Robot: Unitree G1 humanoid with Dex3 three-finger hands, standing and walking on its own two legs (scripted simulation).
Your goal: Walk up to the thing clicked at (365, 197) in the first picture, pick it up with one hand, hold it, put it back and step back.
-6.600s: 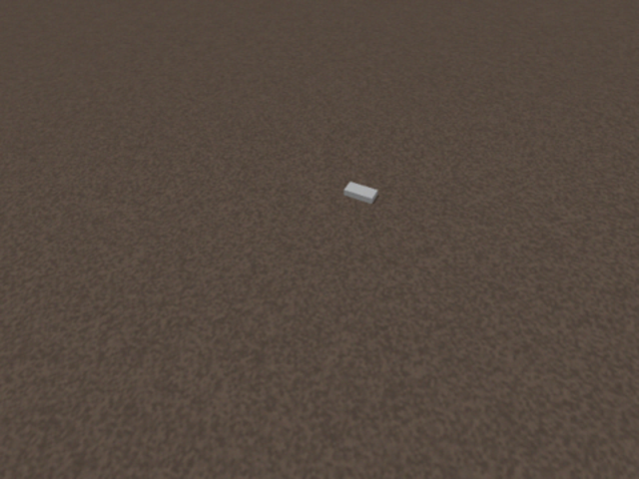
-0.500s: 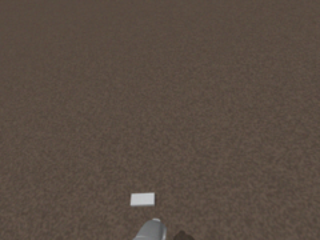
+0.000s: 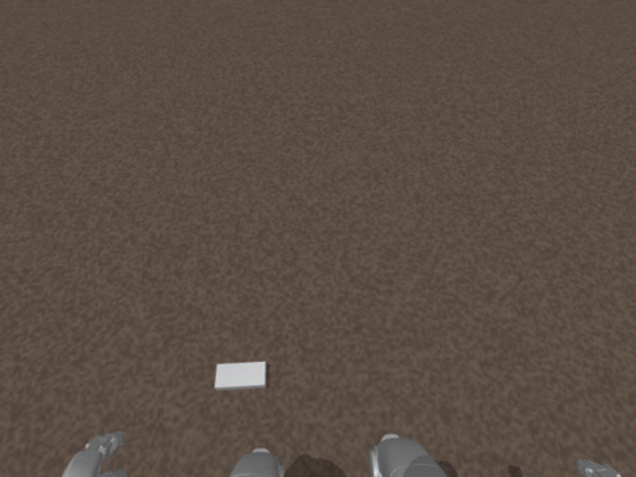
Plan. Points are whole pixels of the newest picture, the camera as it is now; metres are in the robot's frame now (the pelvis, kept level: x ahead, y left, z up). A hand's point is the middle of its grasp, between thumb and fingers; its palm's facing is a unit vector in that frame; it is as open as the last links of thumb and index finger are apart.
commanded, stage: walk up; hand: left
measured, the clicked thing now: (241, 375) +0.43 +0.25 -0.73
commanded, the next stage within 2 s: stand in 0.94 s
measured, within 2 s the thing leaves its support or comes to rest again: neither
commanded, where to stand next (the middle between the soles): +0.09 +0.00 m, yaw -1 degrees
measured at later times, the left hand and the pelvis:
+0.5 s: hand out of the picture +0.01 +0.33 -0.12, palm faces +0.04 -0.87 -0.49, open 7.4 cm; pelvis -0.01 +0.02 +0.00, yaw +1 degrees
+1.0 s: hand out of the picture +0.07 +0.27 -0.14, palm faces -0.07 -0.92 -0.40, open 7.4 cm; pelvis +0.00 -0.01 +0.00, yaw -3 degrees
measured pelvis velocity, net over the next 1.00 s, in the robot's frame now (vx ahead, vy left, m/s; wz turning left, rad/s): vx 0.00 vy -0.01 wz -0.05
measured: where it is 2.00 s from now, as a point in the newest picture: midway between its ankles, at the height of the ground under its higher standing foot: outside the picture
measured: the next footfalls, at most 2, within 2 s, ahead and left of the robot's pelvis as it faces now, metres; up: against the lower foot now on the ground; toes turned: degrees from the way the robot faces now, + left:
right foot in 0.04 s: +0.07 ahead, -0.14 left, +0.00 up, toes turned +0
left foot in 0.48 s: +0.06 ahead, +0.12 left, +0.00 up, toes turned -3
